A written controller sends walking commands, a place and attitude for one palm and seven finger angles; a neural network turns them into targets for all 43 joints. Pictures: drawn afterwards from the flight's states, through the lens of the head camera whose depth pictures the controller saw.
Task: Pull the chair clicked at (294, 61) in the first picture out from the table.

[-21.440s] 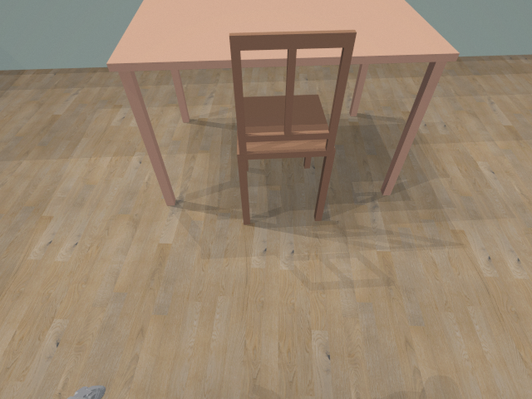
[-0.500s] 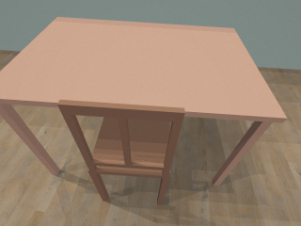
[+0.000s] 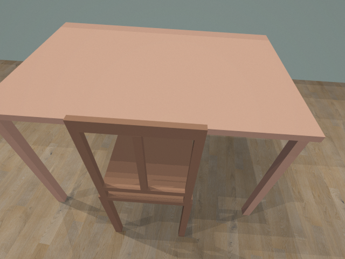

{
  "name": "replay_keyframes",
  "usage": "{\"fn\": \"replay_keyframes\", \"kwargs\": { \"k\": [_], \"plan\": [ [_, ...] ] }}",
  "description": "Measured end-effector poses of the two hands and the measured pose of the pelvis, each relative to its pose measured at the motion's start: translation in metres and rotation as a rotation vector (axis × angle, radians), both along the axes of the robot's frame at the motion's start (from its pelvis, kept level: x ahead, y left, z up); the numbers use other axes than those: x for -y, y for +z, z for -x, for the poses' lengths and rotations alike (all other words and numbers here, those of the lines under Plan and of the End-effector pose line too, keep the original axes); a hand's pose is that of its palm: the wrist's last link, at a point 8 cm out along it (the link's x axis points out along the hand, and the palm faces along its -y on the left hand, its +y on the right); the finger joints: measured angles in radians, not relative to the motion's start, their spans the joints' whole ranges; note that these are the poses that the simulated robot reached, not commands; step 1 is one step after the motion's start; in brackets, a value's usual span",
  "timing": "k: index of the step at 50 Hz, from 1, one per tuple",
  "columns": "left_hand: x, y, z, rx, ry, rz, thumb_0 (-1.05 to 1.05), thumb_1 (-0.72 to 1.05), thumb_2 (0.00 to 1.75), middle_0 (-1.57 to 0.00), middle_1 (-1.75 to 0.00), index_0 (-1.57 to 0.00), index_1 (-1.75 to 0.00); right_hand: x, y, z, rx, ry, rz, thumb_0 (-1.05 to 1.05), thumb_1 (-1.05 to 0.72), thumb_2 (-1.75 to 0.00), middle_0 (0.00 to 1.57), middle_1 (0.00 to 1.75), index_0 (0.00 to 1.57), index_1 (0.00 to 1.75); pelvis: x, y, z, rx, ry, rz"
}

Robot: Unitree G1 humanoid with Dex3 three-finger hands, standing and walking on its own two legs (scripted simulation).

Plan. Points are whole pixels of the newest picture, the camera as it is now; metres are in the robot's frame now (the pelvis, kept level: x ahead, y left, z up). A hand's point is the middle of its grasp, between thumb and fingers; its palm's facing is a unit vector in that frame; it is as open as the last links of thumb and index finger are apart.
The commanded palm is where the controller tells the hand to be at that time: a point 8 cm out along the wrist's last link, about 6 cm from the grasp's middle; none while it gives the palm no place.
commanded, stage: look again from close up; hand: left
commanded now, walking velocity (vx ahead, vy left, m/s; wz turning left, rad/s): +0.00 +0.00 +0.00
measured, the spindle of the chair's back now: (141, 165) +0.41 +0.13 -0.10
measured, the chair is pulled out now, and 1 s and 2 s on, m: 0.00 0.00 0.00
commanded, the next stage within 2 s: raise the hand toward the chair's back in 0.38 s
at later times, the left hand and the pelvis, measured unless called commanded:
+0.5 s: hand out of the picture -0.03 +0.15 -0.18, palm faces +0.05 -0.99 -0.16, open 7.4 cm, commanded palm +0.09 +0.19 -0.08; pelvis +0.00 +0.00 +0.00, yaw +0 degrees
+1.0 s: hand out of the picture +0.13 +0.15 -0.08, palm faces +0.13 -0.99 -0.03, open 10.0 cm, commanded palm +0.12 +0.20 -0.06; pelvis -0.05 -0.05 -0.10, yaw +2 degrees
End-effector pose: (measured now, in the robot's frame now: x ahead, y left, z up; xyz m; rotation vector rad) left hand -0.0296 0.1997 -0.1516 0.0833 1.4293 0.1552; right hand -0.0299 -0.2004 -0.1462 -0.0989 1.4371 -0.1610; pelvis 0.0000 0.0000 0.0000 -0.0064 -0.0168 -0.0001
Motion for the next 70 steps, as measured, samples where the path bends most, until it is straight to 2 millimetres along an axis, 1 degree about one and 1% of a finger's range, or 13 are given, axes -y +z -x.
{"fn": "replay_keyframes", "kwargs": {
  "k": [25,27,29,32,35,38,43,47,50,54,60,66,70],
  "plan": [
    [0.003,0.001,0.009,-0.014,-0.009,-0.008,0.00,0.91,0.90,-0.20,-0.30,-0.19,-0.30,0.003,0.000,0.006,-0.006,0.001,-0.006,0.00,-0.91,-0.90,0.20,0.29,0.20,0.30,0.004,0.000,0.004,-0.006,0.001,0.003],
    [-0.008,0.015,-0.014,0.113,0.033,-0.054,0.03,0.93,0.90,-0.20,-0.30,-0.20,-0.30,0.010,0.003,-0.002,0.080,0.017,0.017,0.01,-0.92,-0.90,0.20,0.29,0.20,0.30,0.004,-0.003,0.007,-0.008,0.003,-0.003],
    [-0.027,0.040,-0.045,0.318,0.051,-0.140,0.06,0.97,0.89,-0.20,-0.30,-0.20,-0.30,0.024,0.006,-0.014,0.212,0.010,0.052,0.03,-0.94,-0.90,0.20,0.30,0.20,0.30,0.006,-0.006,0.009,-0.020,0.004,-0.019],
    [-0.032,0.084,-0.104,0.650,0.039,-0.172,0.06,0.95,0.88,-0.19,-0.30,-0.19,-0.29,0.048,0.011,-0.043,0.406,0.037,0.101,0.04,-0.94,-0.90,0.20,0.30,0.20,0.30,0.005,-0.013,0.015,-0.037,0.027,-0.013],
    [-0.017,0.119,-0.164,1.008,-0.016,-0.122,0.05,0.89,0.86,-0.18,-0.29,-0.18,-0.28,0.071,0.020,-0.082,0.580,0.084,0.155,0.03,-0.93,-0.90,0.20,0.30,0.20,0.30,0.009,-0.025,0.025,-0.087,0.033,-0.007],
    [0.008,0.131,-0.199,1.306,-0.061,0.017,0.03,0.81,0.84,-0.17,-0.28,-0.17,-0.27,0.088,0.032,-0.123,0.735,0.127,0.198,0.02,-0.92,-0.90,0.20,0.29,0.20,0.30,0.018,-0.044,0.034,-0.158,0.013,-0.011],
    [0.027,0.106,-0.188,1.461,-0.178,0.123,0.01,0.68,0.79,-0.17,-0.26,-0.17,-0.26,0.101,0.045,-0.182,0.919,0.195,0.214,0.02,-0.91,-0.90,0.20,0.29,0.20,0.30,0.034,-0.079,0.043,-0.227,-0.004,-0.017],
    [0.015,0.076,-0.152,1.323,-0.107,0.072,0.01,0.57,0.75,-0.17,-0.25,-0.17,-0.24,0.093,0.042,-0.216,0.978,0.242,0.184,0.01,-0.91,-0.90,0.20,0.29,0.20,0.30,0.044,-0.096,0.045,-0.248,0.013,-0.009],
    [0.001,0.076,-0.130,1.299,-0.054,-0.023,0.01,0.50,0.72,-0.16,-0.24,-0.16,-0.23,0.079,0.029,-0.227,0.977,0.275,0.145,0.01,-0.91,-0.90,0.20,0.29,0.20,0.30,0.050,-0.101,0.045,-0.264,0.030,0.010],
    [-0.006,0.093,-0.131,1.398,-0.094,-0.068,0.01,0.40,0.68,-0.15,-0.22,-0.15,-0.22,0.060,0.000,-0.223,0.919,0.311,0.081,0.01,-0.91,-0.90,0.20,0.29,0.20,0.30,0.055,-0.108,0.048,-0.287,0.051,0.035],
    [0.000,0.091,-0.168,1.369,-0.200,0.067,0.01,0.26,0.63,-0.13,-0.20,-0.13,-0.20,0.052,-0.038,-0.186,0.774,0.241,0.024,0.01,-0.90,-0.90,0.20,0.30,0.20,0.30,0.055,-0.109,0.050,-0.304,0.048,0.041],
    [-0.004,0.096,-0.184,1.303,-0.163,0.076,0.01,0.12,0.57,-0.12,-0.18,-0.12,-0.18,0.067,-0.038,-0.144,0.670,0.121,0.071,0.01,-0.90,-0.90,0.20,0.30,0.20,0.30,0.047,-0.096,0.045,-0.299,0.027,0.023],
    [-0.013,0.101,-0.184,1.326,-0.150,0.035,0.01,0.03,0.53,-0.11,-0.17,-0.11,-0.16,0.081,-0.031,-0.130,0.640,0.101,0.129,0.02,-0.90,-0.90,0.20,0.30,0.20,0.30,0.041,-0.092,0.043,-0.300,0.021,0.020]
  ]
}}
